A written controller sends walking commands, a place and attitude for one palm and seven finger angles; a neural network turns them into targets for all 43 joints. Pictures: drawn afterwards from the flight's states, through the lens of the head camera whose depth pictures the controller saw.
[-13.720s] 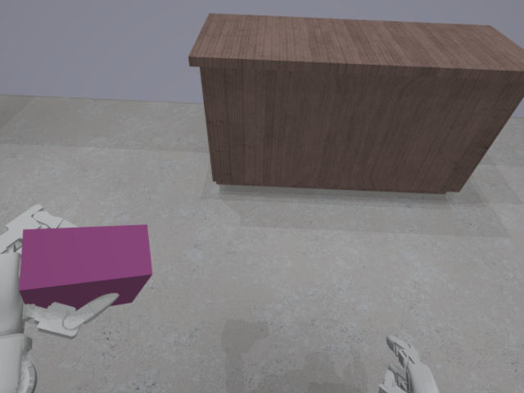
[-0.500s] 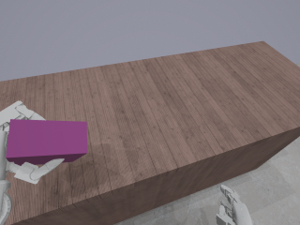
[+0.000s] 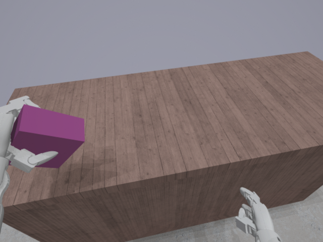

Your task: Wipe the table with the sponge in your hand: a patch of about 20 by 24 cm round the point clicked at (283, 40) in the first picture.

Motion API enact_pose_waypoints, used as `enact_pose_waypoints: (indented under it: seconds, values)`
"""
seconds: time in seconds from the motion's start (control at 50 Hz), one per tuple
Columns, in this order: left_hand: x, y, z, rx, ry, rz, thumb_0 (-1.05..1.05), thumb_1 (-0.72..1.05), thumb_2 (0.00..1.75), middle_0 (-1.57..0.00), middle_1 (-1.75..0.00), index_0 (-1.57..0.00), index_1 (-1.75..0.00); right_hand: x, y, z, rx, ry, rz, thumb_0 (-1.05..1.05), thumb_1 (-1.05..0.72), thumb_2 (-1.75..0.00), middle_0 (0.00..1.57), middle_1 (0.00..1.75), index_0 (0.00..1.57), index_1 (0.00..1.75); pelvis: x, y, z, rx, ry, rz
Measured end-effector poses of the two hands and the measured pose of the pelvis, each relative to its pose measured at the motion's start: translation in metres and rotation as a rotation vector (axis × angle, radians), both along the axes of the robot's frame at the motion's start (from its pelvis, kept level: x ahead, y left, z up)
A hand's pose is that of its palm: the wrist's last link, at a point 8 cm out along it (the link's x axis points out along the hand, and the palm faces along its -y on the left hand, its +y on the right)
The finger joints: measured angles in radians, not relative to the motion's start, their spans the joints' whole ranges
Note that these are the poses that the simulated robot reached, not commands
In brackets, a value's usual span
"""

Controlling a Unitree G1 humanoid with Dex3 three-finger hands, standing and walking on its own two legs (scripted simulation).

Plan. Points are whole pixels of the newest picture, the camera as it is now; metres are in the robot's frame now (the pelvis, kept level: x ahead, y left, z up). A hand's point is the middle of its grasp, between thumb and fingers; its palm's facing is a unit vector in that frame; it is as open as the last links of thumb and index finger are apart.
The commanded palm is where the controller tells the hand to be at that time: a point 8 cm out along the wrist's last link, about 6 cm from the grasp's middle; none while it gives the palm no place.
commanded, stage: turn the palm down, sponge in hand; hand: left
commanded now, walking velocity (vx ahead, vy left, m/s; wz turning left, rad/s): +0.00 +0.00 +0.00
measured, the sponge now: (52, 142) +0.26 +0.28 +0.15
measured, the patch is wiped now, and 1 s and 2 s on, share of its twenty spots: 0.00 0.00 0.00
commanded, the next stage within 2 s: move the sponge above the wiping area in 1.68 s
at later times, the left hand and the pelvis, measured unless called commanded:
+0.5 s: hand (50, 129) +0.26 +0.28 +0.18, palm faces +0.22 -0.42 -0.88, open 9.7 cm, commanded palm +0.23 +0.30 +0.23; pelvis +0.03 +0.01 +0.00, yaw -2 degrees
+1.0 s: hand (35, 121) +0.26 +0.30 +0.20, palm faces +0.21 -0.18 -0.96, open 9.7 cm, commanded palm +0.22 +0.30 +0.25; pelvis +0.01 +0.03 +0.02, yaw -3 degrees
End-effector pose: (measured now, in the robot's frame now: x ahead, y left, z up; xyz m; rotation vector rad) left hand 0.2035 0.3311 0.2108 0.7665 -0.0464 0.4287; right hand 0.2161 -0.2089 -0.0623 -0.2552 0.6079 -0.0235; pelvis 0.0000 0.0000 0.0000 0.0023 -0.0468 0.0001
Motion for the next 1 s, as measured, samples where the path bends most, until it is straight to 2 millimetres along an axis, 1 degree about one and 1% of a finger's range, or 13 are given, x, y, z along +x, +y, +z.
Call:
enact_pose_waypoints:
  seconds: [0.08, 0.14, 0.18, 0.22, 0.28, 0.38, 0.46, 0.54, 0.66, 0.76, 0.84, 0.92, 1.0]
  values:
    - [0.018, -0.023, -0.001, 0.067, 0.079, -0.083, 0.00, -0.47, 1.04, -0.79, -1.36, -0.78, -1.36, -0.006, -0.012, -0.006, 0.017, 0.002, -0.051, 0.02, -0.91, -0.90, 0.20, 0.30, 0.20, 0.30, 0.002, -0.005, -0.001, 0.001, 0.000, -0.014]
    - [0.027, -0.042, 0.006, 0.129, 0.072, -0.160, 0.00, -0.47, 1.04, -0.79, -1.36, -0.78, -1.36, -0.012, -0.021, -0.011, 0.027, 0.013, -0.092, 0.02, -0.91, -0.90, 0.20, 0.30, 0.20, 0.30, 0.007, -0.008, -0.001, 0.004, 0.005, -0.031]
    - [0.030, -0.049, 0.013, 0.162, 0.053, -0.185, 0.00, -0.47, 1.04, -0.79, -1.36, -0.78, -1.36, -0.015, -0.027, -0.015, 0.029, 0.031, -0.114, 0.02, -0.91, -0.90, 0.20, 0.30, 0.20, 0.30, 0.012, -0.009, -0.002, 0.006, 0.012, -0.038]
    - [0.031, -0.050, 0.019, 0.191, 0.046, -0.179, 0.00, -0.47, 1.04, -0.79, -1.36, -0.78, -1.36, -0.019, -0.033, -0.019, 0.029, 0.056, -0.134, 0.02, -0.91, -0.90, 0.20, 0.30, 0.20, 0.30, 0.017, -0.009, -0.002, 0.008, 0.017, -0.044]
    - [0.031, -0.043, 0.023, 0.223, 0.070, -0.128, 0.00, -0.47, 1.04, -0.79, -1.36, -0.78, -1.36, -0.022, -0.040, -0.025, 0.019, 0.098, -0.152, 0.02, -0.91, -0.90, 0.20, 0.30, 0.20, 0.30, 0.024, -0.007, -0.001, 0.010, 0.026, -0.046]
    - [0.029, -0.029, 0.019, 0.267, 0.147, -0.059, 0.00, -0.47, 1.04, -0.79, -1.36, -0.78, -1.35, -0.018, -0.045, -0.027, -0.005, 0.125, -0.163, 0.02, -0.91, -0.90, 0.20, 0.30, 0.20, 0.30, 0.031, -0.003, 0.000, 0.010, 0.036, -0.044]
    - [0.028, -0.033, 0.015, 0.299, 0.163, -0.081, 0.00, -0.47, 1.04, -0.79, -1.36, -0.78, -1.35, -0.005, -0.037, -0.022, -0.014, 0.095, -0.153, 0.02, -0.91, -0.90, 0.20, 0.30, 0.20, 0.30, 0.034, 0.002, 0.001, 0.007, 0.038, -0.041]
    - [0.028, -0.039, 0.017, 0.344, 0.141, -0.097, 0.00, -0.47, 1.04, -0.79, -1.36, -0.78, -1.35, 0.011, -0.022, -0.012, 0.003, 0.048, -0.133, 0.02, -0.91, -0.90, 0.20, 0.30, 0.20, 0.30, 0.035, 0.008, 0.002, 0.004, 0.034, -0.043]
    - [0.031, -0.027, 0.029, 0.391, 0.144, -0.009, 0.00, -0.47, 1.04, -0.79, -1.36, -0.78, -1.35, 0.034, 0.008, 0.003, 0.050, 0.001, -0.083, 0.02, -0.91, -0.90, 0.20, 0.30, 0.20, 0.30, 0.033, 0.017, 0.007, 0.002, 0.018, -0.043]
    - [0.034, -0.020, 0.030, 0.412, 0.211, 0.031, 0.00, -0.47, 1.04, -0.79, -1.36, -0.78, -1.35, 0.030, 0.014, 0.006, 0.052, 0.019, -0.091, 0.01, -0.91, -0.90, 0.20, 0.30, 0.17, 0.29, 0.028, 0.023, 0.011, 0.000, -0.003, -0.044]
    - [0.035, -0.025, 0.027, 0.452, 0.248, 0.001, 0.00, -0.47, 1.04, -0.79, -1.36, -0.78, -1.35, 0.027, 0.021, 0.009, 0.050, 0.020, -0.068, 0.02, -0.91, -0.90, 0.20, 0.30, 0.17, 0.29, 0.023, 0.027, 0.013, 0.001, -0.017, -0.049]
    - [0.032, -0.031, 0.031, 0.504, 0.234, -0.020, 0.00, -0.47, 1.04, -0.79, -1.36, -0.78, -1.35, 0.026, 0.025, 0.010, 0.053, 0.023, -0.065, 0.02, -0.91, -0.90, 0.20, 0.30, 0.16, 0.28, 0.018, 0.030, 0.014, 0.002, -0.027, -0.053]
    - [0.030, -0.027, 0.038, 0.538, 0.224, 0.021, 0.00, -0.47, 1.04, -0.79, -1.36, -0.78, -1.35, 0.026, 0.026, 0.010, 0.055, 0.028, -0.059, 0.02, -0.91, -0.90, 0.20, 0.30, 0.15, 0.28, 0.014, 0.031, 0.015, 0.005, -0.032, -0.053]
